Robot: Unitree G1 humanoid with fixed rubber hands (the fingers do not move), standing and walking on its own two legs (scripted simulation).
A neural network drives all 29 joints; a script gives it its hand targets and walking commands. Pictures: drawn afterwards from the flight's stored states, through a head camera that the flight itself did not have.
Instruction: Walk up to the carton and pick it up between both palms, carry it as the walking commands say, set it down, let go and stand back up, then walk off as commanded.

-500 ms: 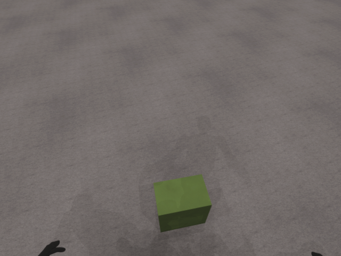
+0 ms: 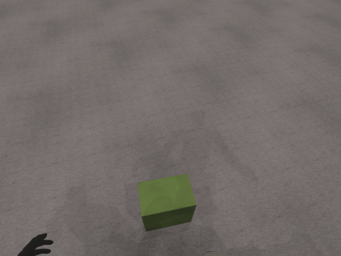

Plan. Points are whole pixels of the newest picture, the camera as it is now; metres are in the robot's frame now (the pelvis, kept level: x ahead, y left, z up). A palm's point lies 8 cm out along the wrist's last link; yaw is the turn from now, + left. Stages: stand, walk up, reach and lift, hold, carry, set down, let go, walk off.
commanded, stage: walk up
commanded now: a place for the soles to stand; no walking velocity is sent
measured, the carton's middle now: (166, 203) +0.47 +0.02 -0.62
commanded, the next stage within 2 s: none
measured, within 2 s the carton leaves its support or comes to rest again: neither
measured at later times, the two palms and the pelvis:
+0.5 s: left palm out of the picture +0.13 +0.29 -0.08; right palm (305, 210) +0.25 -0.35 -0.09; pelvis +0.06 -0.06 +0.00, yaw +9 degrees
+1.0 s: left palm out of the picture +0.10 +0.30 -0.08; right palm (306, 214) +0.24 -0.34 -0.08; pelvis +0.05 -0.05 +0.01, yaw +11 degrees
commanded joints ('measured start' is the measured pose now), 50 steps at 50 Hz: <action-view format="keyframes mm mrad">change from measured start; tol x16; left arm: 1 151 140 57 12 -11 -18 24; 50 -108 140 -38 115 -40 -93 123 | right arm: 1 -91 -169 -16 -95 -15 10 7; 11 39 -74 12 -54 23 12 38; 17 -179 -99 36 -105 34 19 49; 50 -279 -56 37 -6 31 62 78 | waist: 1 116 106 -57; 3 158 -238 -6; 14 41 179 -82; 23 34 -35 -100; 50 39 31 -81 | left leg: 1 -299 37 -43 -20 -305 139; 4 -406 -119 -143 496 -311 65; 11 97 -139 -23 42 -22 61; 14 64 146 -542 -167 188 252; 20 -43 -121 -107 79 204 71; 27 77 -100 -132 58 457 112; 42 -26 -11 -419 -201 185 163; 50 -5 -116 -187 -89 225 81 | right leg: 1 360 96 -109 -147 9 0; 3 246 -268 501 -570 -405 -171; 4 169 -301 536 -581 -405 -222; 11 -7 -192 118 -246 257 -154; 14 -6 27 -18 18 -58 -11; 18 208 -131 152 -343 187 -84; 22 274 -168 60 -265 619 -119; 42 315 10 -48 -246 21 -29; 50 342 -137 -2 -433 128 -85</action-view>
